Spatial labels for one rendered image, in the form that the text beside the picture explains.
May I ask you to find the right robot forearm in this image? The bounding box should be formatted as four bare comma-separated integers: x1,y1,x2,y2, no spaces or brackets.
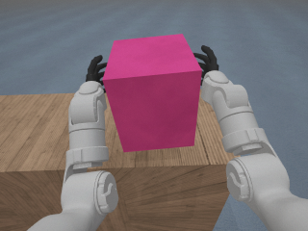
200,70,290,188

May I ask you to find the robot left upper arm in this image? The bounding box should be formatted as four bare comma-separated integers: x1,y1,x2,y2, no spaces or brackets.
27,170,118,231

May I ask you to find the carton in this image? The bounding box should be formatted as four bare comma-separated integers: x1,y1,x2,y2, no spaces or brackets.
102,34,202,152

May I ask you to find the robot left hand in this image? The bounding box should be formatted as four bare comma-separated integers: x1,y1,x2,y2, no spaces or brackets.
86,55,107,93

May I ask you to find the robot right hand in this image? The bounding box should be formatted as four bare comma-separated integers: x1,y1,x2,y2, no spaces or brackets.
193,45,219,86

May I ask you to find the robot right upper arm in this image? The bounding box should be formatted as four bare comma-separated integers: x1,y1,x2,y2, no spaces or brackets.
226,152,308,231

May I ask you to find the left robot forearm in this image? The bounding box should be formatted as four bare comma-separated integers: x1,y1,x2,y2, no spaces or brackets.
61,81,109,207

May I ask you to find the pedestal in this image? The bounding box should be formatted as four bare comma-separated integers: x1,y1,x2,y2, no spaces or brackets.
0,89,241,231

